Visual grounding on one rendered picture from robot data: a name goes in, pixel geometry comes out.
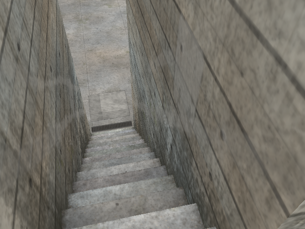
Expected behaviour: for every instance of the stairs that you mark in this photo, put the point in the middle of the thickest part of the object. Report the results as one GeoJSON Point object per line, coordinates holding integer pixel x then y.
{"type": "Point", "coordinates": [122, 185]}

